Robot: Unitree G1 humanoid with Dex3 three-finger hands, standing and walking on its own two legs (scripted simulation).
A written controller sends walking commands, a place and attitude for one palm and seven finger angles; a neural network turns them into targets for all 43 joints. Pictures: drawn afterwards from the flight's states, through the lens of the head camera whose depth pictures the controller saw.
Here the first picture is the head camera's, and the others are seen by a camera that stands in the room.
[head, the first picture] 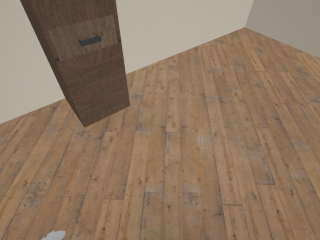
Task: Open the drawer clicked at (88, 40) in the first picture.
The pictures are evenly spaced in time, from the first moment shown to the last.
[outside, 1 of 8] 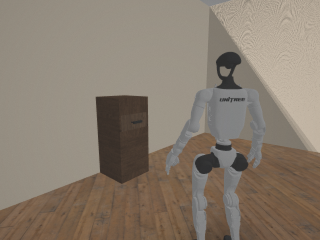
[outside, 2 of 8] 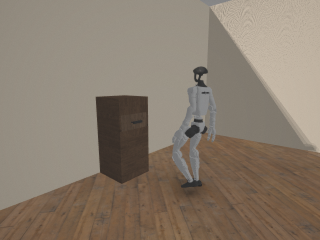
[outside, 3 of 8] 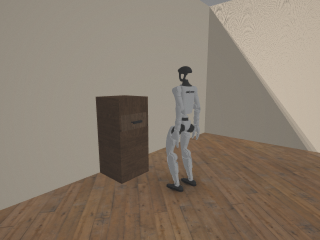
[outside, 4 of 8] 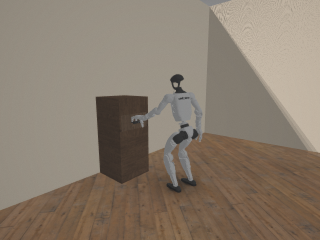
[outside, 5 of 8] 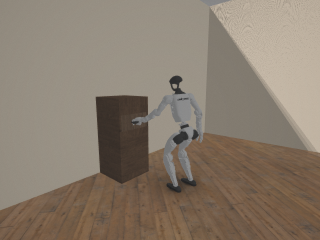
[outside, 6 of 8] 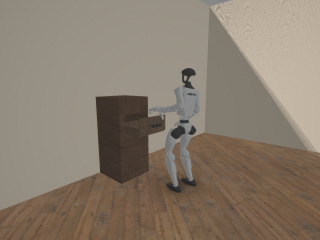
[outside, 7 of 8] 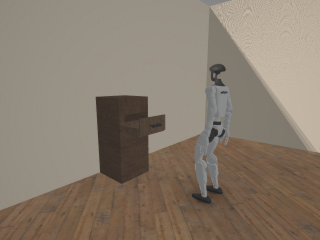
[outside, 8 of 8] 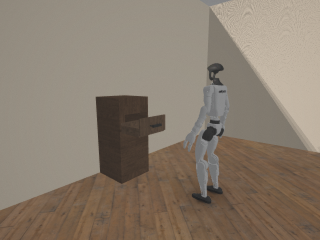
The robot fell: no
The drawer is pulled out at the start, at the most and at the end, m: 0.00 0.30 0.30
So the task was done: yes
